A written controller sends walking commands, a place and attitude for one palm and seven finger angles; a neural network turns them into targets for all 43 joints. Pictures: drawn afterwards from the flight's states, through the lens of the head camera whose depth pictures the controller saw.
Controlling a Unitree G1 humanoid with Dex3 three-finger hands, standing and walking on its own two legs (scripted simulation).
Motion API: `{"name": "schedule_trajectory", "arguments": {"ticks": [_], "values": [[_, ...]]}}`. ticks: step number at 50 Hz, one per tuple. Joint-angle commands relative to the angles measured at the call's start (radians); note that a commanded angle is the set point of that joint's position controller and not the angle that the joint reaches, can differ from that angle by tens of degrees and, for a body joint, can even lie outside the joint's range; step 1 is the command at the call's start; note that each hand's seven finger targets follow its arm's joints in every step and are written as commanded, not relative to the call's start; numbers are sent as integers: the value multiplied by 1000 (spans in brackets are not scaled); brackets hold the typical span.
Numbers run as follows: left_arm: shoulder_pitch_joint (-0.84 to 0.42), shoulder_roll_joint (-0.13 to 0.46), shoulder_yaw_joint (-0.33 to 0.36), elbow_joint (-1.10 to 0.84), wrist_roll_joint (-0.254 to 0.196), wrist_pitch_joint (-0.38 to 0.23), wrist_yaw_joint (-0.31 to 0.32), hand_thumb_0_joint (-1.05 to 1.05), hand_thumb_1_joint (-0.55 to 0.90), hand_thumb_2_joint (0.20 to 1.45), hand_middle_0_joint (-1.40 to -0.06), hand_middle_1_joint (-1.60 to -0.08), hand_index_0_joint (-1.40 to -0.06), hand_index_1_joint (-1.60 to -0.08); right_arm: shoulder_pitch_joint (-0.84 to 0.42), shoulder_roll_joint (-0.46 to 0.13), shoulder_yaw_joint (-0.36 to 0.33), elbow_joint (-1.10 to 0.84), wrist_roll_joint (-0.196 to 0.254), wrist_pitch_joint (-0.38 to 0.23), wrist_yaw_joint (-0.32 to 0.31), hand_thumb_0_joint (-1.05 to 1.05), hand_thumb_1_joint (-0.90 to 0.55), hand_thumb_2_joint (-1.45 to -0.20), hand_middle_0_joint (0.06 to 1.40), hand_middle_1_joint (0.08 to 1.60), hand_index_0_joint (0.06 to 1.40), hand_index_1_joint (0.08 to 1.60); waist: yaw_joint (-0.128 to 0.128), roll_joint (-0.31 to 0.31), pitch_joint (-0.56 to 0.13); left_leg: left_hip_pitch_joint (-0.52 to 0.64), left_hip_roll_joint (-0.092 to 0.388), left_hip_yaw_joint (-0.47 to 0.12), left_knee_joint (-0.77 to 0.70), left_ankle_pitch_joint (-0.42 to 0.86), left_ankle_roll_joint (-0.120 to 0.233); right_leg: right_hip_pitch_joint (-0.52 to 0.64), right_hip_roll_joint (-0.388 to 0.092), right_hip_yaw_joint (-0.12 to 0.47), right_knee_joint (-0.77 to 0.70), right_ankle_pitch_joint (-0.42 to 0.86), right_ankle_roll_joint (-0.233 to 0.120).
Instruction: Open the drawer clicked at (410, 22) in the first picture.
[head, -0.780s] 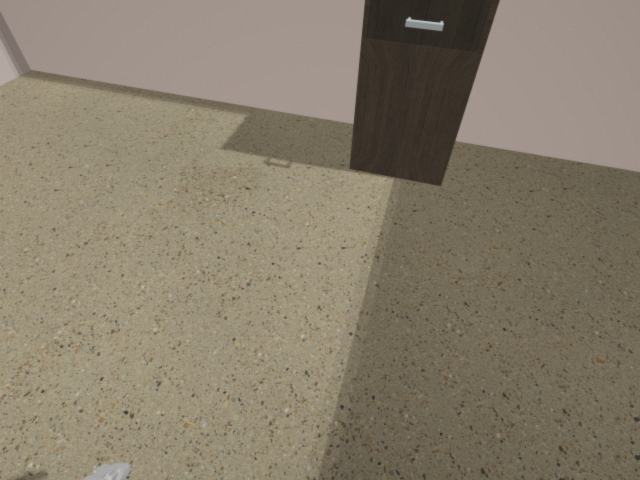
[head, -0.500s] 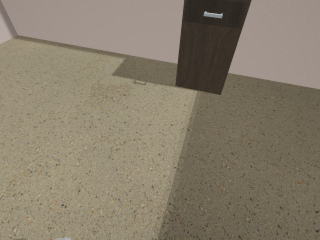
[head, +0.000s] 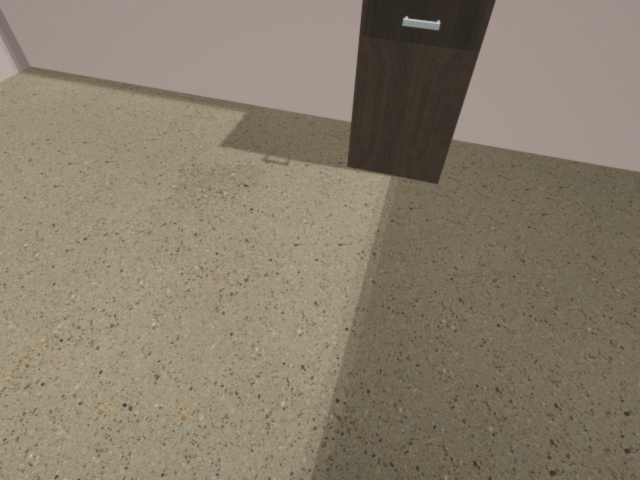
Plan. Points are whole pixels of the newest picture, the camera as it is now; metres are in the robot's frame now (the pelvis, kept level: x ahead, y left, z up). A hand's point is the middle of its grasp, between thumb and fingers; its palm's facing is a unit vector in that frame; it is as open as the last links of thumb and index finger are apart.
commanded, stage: stand and wait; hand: left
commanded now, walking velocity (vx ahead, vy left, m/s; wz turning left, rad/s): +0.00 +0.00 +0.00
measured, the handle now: (421, 22) +1.67 -0.29 -0.02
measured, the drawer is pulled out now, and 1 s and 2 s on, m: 0.00 0.00 0.00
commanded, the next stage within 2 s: look at it before walking up in 0.04 s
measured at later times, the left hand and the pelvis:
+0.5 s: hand out of the picture +0.09 +0.25 -0.16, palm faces -0.02 -0.95 -0.33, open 7.4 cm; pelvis +0.01 +0.00 +0.00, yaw +0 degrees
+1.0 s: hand out of the picture +0.07 +0.21 -0.17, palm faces -0.07 -0.97 -0.25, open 7.4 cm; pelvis +0.04 -0.01 -0.01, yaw -5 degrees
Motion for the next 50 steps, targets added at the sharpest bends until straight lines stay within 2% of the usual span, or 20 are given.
{"name": "schedule_trajectory", "arguments": {"ticks": [1,8,16,23,31,38,39,40,41,42,43,45,46,47,48,49,50], "values": [[-48,201,40,-63,4,-30,16,0,900,900,-200,-300,-200,-300,-67,-206,-41,-63,-3,-29,-14,0,-900,-900,200,300,200,300,-1,10,-26,-20,106,-99,-85,36,36,-19,-109,114,-95,-4,-33],[-52,199,41,-63,6,-29,15,0,900,900,-200,-300,-200,-300,-63,-205,-43,-59,-4,-31,-13,0,-900,-900,200,300,200,300,-3,11,-33,-16,107,-104,-94,24,37,-22,-107,117,-99,-21,-32],[-49,199,41,-61,5,-35,18,0,900,900,-200,-300,-200,-300,-66,-203,-42,-58,-1,-34,-15,0,-900,-900,200,300,200,300,-4,5,-79,26,115,-92,-72,144,35,18,-112,106,-75,131,-33],[-55,199,40,-57,6,-32,18,0,900,900,-200,-300,-200,-300,-78,-203,-40,-56,-1,-32,-16,0,-900,-900,200,300,200,300,-2,12,-40,15,115,-92,-90,117,34,8,-110,106,-89,105,-30],[-51,199,41,-59,6,-34,18,0,900,900,-200,-300,-200,-300,-80,-207,-40,-58,0,-33,-17,0,-900,-900,200,300,200,300,-2,10,-68,44,117,-89,-85,164,34,25,-111,102,-87,150,-30],[-55,201,41,-58,5,-34,18,0,900,900,-200,-300,-200,-300,-84,-207,-39,-59,-1,-33,-18,0,-900,-900,200,300,200,300,-2,4,-60,50,118,-84,-93,166,32,28,-112,103,-93,159,-30],[-23,135,29,-41,3,-26,20,0,900,900,-200,-300,-200,-300,-58,-142,-23,-42,-4,-26,-17,0,-900,-900,200,300,200,300,-2,3,-78,61,119,-67,-84,125,21,30,-111,103,-95,117,-22],[14,85,18,-30,5,-13,20,0,900,900,-200,-300,-200,-300,-25,-88,-12,-32,-9,-17,-15,0,-900,-900,200,300,200,300,-1,0,-68,61,112,-48,-64,48,12,9,-102,109,-85,32,-19],[35,78,19,-29,8,-4,17,0,900,900,-200,-300,-200,-300,6,-79,-13,-31,-11,-10,-13,0,-900,-900,200,300,200,300,-3,4,-63,51,111,-41,-55,-64,12,-14,-90,122,-80,-92,-24],[39,83,24,-34,11,3,10,0,900,900,-200,-300,-200,-300,13,-86,-19,-34,-15,-6,-13,0,-900,-900,200,300,200,300,-2,0,-20,20,111,-41,-60,-176,16,-57,-79,132,-82,-196,-31],[45,87,31,-45,13,9,3,0,900,900,-200,-300,-200,-300,18,-97,-25,-41,-18,-3,-12,0,-900,-900,200,300,200,300,-2,13,23,-11,116,-48,-75,-288,22,-100,-67,141,-77,-281,-37],[57,86,44,-72,17,12,-8,0,900,900,-200,-300,-200,-300,33,-117,-40,-57,-20,-1,-12,0,-900,-900,200,300,200,300,-4,43,94,-47,143,-76,-96,-422,42,-185,-31,137,-23,-353,-46],[64,79,48,-85,18,11,-13,0,900,900,-200,-300,-200,-300,59,-132,-48,-63,-19,-3,-13,0,-900,-900,200,300,200,300,-13,66,100,-32,174,-117,-115,-471,63,-228,-7,120,40,-359,-47],[71,58,50,-100,17,5,-17,0,900,900,-200,-300,-200,-300,83,-147,-58,-67,-19,-8,-15,0,-900,-900,200,300,200,300,-21,123,109,2,226,-176,-158,-499,95,-283,22,75,137,-317,-41],[61,31,52,-115,17,-1,-21,0,900,900,-200,-300,-200,-300,114,-164,-68,-68,-16,-17,-19,0,-900,-900,200,300,200,300,-34,171,112,32,302,-245,-203,-485,136,-325,42,4,264,-242,-28],[30,14,54,-138,16,-6,-24,0,900,900,-200,-300,-200,-300,141,-162,-76,-68,-15,-27,-20,0,-900,-900,200,300,200,300,-45,189,113,83,355,-266,-224,-385,176,-390,11,-12,355,-263,-20],[10,7,56,-155,16,-12,-27,0,900,900,-200,-300,-200,-300,160,-152,-79,-69,-16,-35,-21,0,-900,-900,200,300,200,300,-52,182,110,129,367,-251,-211,-270,193,-433,-17,-3,390,-292,-16]]}}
